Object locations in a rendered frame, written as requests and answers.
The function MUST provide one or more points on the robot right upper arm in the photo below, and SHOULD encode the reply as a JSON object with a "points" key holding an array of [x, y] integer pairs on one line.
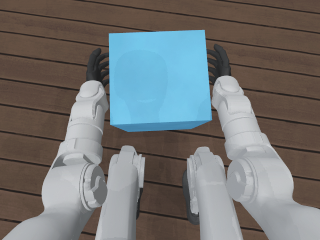
{"points": [[264, 186]]}

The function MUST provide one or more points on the left robot thigh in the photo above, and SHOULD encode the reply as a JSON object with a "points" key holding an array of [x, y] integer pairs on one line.
{"points": [[117, 219]]}

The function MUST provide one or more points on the carton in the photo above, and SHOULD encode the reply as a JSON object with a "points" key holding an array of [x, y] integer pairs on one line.
{"points": [[159, 80]]}

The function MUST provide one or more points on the robot left upper arm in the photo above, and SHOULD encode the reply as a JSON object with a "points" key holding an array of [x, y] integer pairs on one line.
{"points": [[70, 195]]}

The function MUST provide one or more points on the left robot hand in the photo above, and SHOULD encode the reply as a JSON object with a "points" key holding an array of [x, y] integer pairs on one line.
{"points": [[94, 67]]}

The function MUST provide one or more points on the robot right shin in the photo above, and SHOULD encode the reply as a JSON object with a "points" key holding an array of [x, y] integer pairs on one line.
{"points": [[193, 197]]}

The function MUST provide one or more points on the right robot hand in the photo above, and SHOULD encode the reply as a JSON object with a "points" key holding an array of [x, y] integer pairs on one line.
{"points": [[221, 64]]}

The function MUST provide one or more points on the left robot forearm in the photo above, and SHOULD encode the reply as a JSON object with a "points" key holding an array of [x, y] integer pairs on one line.
{"points": [[85, 128]]}

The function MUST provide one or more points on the right robot forearm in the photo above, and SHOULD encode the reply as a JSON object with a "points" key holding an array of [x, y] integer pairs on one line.
{"points": [[238, 122]]}

